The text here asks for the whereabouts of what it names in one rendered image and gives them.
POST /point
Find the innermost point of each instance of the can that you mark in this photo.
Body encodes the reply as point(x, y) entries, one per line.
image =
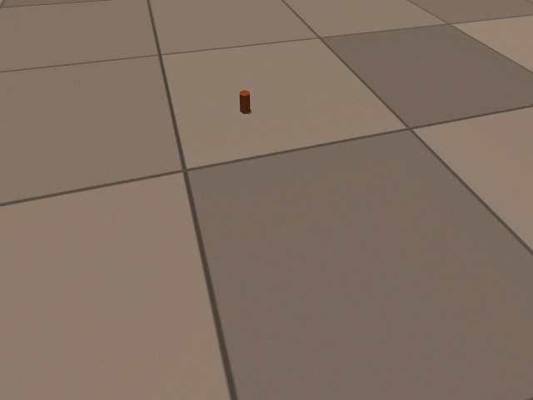
point(244, 101)

